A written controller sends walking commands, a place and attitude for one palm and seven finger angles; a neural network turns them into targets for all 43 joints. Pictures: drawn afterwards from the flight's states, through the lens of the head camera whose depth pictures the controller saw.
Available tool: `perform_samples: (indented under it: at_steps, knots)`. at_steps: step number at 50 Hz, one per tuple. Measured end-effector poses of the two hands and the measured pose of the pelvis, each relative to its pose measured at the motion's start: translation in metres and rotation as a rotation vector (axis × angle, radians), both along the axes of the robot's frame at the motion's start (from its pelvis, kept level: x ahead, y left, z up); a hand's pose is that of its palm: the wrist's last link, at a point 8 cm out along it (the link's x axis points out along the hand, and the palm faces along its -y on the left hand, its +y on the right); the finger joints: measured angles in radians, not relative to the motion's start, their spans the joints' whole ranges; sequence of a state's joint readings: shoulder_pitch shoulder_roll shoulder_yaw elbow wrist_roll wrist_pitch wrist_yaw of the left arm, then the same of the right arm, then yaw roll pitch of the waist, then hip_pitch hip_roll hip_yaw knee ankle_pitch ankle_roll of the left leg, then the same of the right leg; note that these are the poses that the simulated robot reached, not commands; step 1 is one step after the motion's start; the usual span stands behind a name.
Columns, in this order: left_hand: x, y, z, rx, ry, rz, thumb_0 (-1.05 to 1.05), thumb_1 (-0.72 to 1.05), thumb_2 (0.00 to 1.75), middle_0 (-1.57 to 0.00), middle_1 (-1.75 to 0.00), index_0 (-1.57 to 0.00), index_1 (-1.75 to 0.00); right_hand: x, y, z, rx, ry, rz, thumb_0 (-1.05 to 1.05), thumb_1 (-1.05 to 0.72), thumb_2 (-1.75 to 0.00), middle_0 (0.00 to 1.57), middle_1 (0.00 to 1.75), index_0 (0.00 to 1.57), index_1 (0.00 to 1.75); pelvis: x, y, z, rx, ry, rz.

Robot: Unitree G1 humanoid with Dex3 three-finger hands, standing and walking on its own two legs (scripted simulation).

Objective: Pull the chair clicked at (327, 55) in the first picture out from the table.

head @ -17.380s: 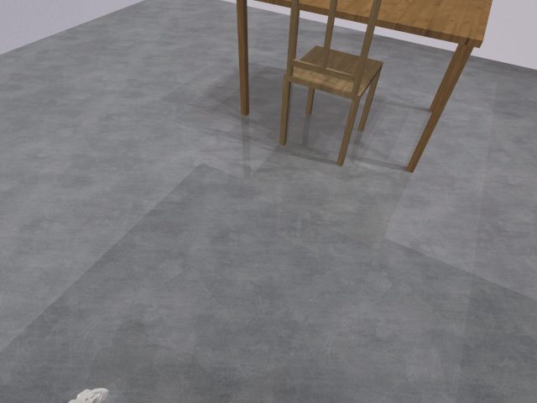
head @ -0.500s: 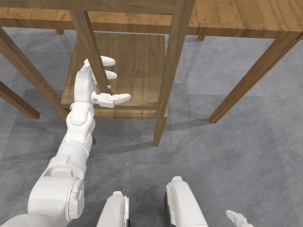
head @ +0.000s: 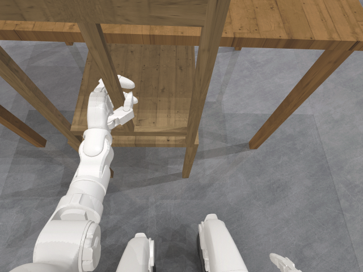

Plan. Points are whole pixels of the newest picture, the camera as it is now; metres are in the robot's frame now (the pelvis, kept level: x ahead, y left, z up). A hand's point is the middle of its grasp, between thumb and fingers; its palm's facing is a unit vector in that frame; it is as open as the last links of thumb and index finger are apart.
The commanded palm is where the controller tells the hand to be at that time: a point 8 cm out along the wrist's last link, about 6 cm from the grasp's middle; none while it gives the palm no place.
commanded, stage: hook a spindle and tug to test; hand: left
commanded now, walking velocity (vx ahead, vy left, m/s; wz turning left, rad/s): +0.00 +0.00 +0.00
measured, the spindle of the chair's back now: (115, 92) +0.48 +0.11 +0.05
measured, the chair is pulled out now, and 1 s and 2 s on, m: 0.00 0.05 0.21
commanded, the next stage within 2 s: step backward, pulling the chair out in 0.40 s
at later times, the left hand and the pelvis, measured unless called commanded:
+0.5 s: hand (126, 123) +0.43 +0.09 +0.02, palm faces -0.09 -1.00 -0.02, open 5.2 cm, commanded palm +0.41 +0.14 +0.03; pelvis +0.03 +0.00 +0.01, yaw +0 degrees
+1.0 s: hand (124, 128) +0.41 +0.09 +0.04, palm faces -0.16 -0.98 -0.09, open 5.4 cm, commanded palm +0.39 +0.14 +0.03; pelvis +0.04 +0.03 +0.11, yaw -4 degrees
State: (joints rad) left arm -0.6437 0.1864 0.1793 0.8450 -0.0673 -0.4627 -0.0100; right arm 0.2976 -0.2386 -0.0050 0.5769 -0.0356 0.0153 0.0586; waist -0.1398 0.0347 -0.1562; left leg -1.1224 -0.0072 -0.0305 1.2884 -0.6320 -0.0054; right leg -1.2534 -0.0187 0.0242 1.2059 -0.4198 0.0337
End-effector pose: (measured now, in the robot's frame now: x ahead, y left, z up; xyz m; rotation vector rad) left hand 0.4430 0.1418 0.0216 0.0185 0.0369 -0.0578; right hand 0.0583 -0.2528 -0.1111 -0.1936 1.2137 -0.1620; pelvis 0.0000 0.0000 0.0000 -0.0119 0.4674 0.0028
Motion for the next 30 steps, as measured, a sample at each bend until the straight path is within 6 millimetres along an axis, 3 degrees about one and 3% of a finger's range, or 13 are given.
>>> perform_samples:
  at_steps: [8, 26, 30]
  knots:
    - [-0.011, 0.001, 0.0, 0.001, 0.004, -0.014, 0.02, 0.73, 0.77, -0.46, -1.45, -0.47, -1.45, 0.017, 0.002, 0.009, 0.011, -0.028, -0.006, 0.01, -0.91, -0.9, 0.2, 0.3, 0.2, 0.3, 0.012, 0.001, 0.007, 0.0, -0.003, -0.01]
    - [-0.033, 0.006, 0.001, 0.003, 0.001, -0.036, 0.02, 0.73, 0.78, -0.45, -1.45, -0.45, -1.45, 0.075, 0.008, 0.013, 0.017, -0.119, 0.055, 0.01, -0.91, -0.9, 0.2, 0.3, 0.2, 0.3, 0.029, 0.001, 0.011, -0.005, -0.004, 0.01]
    - [-0.036, 0.008, 0.009, 0.095, 0.138, -0.031, 0.0, 0.69, 0.76, -0.45, -1.44, -0.46, -1.45, 0.077, 0.015, 0.031, 0.005, -0.093, -0.033, 0.01, -0.91, -0.9, 0.2, 0.3, 0.2, 0.3, 0.027, 0.003, 0.035, 0.001, -0.103, 0.009]
